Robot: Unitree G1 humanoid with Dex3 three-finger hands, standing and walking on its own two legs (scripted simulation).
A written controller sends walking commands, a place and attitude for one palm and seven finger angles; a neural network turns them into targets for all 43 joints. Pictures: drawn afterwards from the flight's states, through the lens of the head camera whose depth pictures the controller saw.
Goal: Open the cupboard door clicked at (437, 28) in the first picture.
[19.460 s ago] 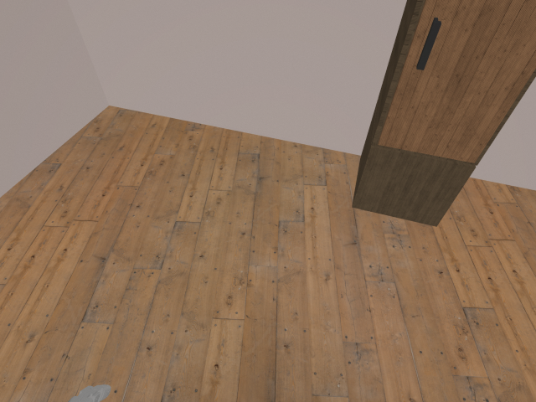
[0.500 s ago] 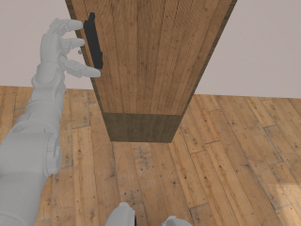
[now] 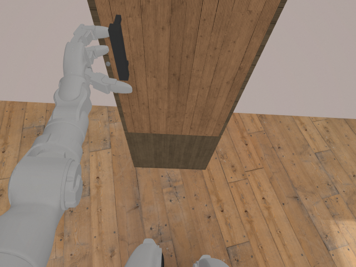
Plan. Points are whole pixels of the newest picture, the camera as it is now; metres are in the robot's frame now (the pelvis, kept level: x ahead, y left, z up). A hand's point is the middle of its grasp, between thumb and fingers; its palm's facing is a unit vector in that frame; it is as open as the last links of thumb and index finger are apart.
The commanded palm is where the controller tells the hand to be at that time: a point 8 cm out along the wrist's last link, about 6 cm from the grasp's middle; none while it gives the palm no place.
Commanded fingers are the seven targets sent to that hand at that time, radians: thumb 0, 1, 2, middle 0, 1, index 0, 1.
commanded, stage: move the hooked fingers beside the handle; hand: left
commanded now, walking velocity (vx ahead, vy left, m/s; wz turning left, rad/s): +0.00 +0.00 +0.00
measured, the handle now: (121, 49) +0.57 +0.14 +0.12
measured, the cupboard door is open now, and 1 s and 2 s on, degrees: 0 0 0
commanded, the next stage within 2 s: none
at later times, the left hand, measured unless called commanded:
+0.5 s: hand (106, 63) +0.52 +0.16 +0.13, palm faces +0.05 -1.00 -0.03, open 14.0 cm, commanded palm +0.50 +0.17 +0.12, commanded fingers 0.00 -0.50 0.30 -0.30 -1.20 -0.30 -1.20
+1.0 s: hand (100, 60) +0.52 +0.17 +0.13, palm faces +0.02 -1.00 +0.01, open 14.0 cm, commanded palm +0.50 +0.20 +0.12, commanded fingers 0.00 -0.50 0.30 -0.30 -1.20 -0.30 -1.20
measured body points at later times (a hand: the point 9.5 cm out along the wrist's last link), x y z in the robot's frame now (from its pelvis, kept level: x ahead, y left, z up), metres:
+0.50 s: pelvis +0.00 +0.00 +0.00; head +0.10 +0.02 +0.44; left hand +0.51 +0.21 +0.13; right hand +0.01 -0.27 -0.11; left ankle +0.06 +0.06 -0.68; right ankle -0.03 -0.10 -0.68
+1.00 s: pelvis +0.02 -0.01 +0.01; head +0.11 +0.00 +0.45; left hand +0.52 +0.23 +0.13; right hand +0.02 -0.28 -0.10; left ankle +0.06 +0.06 -0.68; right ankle -0.03 -0.10 -0.68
